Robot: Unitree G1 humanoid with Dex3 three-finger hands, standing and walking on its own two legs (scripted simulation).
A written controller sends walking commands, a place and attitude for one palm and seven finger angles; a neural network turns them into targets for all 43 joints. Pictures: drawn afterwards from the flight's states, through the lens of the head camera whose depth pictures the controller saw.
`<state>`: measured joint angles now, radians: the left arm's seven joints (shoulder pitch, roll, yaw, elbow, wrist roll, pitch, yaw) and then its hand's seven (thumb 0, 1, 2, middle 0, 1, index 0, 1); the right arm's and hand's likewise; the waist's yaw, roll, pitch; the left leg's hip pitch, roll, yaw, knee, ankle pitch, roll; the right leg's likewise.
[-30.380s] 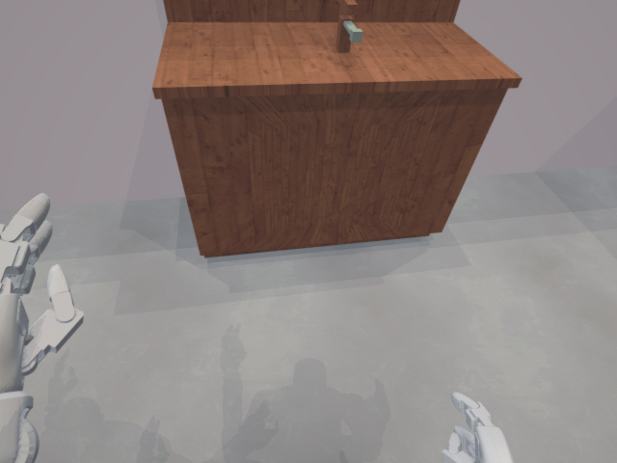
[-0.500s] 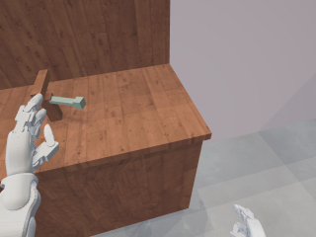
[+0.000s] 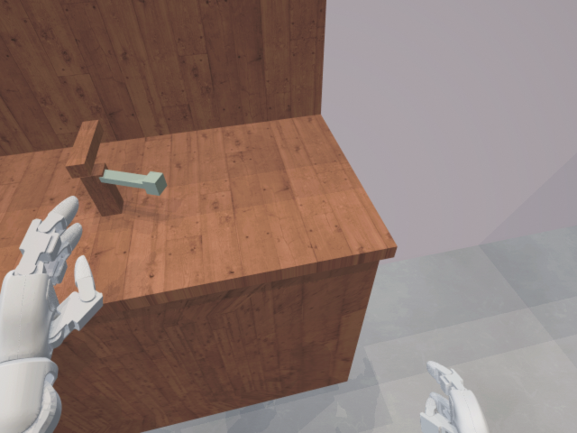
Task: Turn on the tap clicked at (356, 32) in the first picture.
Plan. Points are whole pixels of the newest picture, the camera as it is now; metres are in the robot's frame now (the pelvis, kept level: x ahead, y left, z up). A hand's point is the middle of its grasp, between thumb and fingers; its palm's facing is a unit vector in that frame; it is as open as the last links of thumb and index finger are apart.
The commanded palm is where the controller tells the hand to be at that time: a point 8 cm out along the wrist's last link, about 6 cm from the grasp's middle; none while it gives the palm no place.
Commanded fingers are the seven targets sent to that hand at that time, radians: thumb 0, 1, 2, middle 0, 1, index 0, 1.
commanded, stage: draw the hand back beside the body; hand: left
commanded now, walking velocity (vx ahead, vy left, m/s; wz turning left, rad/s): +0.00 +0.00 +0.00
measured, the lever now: (154, 183) +0.46 +0.30 +0.10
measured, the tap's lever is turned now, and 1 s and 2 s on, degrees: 64 64 64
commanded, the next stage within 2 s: step back with the hand held close in 0.08 s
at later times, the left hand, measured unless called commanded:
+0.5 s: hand (116, 300) +0.21 +0.23 +0.14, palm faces +0.28 -0.85 -0.44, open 7.4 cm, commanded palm +0.16 +0.28 +0.17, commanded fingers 0.00 0.90 0.90 -0.20 -0.30 -0.20 -0.30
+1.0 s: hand (16, 367) +0.12 +0.28 +0.15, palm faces +0.45 -0.78 -0.44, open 7.4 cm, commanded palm +0.06 +0.31 +0.17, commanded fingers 0.00 0.90 0.90 -0.20 -0.30 -0.20 -0.30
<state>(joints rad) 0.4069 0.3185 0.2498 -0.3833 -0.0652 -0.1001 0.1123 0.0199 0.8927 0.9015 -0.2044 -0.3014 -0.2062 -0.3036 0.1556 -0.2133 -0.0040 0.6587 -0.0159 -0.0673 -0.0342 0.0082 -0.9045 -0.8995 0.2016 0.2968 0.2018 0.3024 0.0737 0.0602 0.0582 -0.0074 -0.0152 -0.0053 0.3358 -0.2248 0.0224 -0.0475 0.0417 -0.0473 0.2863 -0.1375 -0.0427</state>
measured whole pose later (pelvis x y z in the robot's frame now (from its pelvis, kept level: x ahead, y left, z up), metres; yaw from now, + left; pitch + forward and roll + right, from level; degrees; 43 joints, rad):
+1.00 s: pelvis -0.08 +0.03 -0.02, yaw +2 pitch +0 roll -2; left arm 0.44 0.36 0.34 -0.45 0.03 -0.16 0.15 0.02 0.89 0.90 -0.21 -0.30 -0.21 -0.30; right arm 0.24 -0.21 -0.02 0.57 0.00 0.00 -0.07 0.01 -0.90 -0.90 0.20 0.30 0.20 0.30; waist 0.01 0.03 0.00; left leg -0.37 -0.05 -0.01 0.55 -0.19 0.07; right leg -0.32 0.07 0.05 0.64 -0.26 0.02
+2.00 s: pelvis -0.30 +0.09 -0.01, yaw -6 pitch -1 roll +0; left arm 0.55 0.39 0.32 -0.61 -0.05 -0.08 0.13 0.02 0.89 0.90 -0.21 -0.30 -0.21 -0.30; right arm 0.23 -0.21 -0.02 0.63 0.00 -0.04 -0.05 0.01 -0.90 -0.90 0.20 0.30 0.20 0.30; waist 0.02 -0.05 -0.04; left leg -0.58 -0.03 0.05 0.96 -0.33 -0.04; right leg -0.26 0.04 -0.03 0.49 -0.21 -0.08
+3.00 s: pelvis -0.30 +0.09 -0.01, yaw -2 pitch -1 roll +0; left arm 0.48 0.34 0.32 -0.46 -0.06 -0.13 0.15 0.02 0.89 0.90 -0.21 -0.30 -0.21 -0.30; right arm 0.19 -0.21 -0.01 0.62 0.01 -0.09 -0.06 0.01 -0.90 -0.90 0.20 0.30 0.20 0.30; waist 0.01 0.03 0.03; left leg -0.22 0.02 0.02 0.51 -0.29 -0.01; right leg -0.21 0.03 -0.05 0.51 -0.29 -0.05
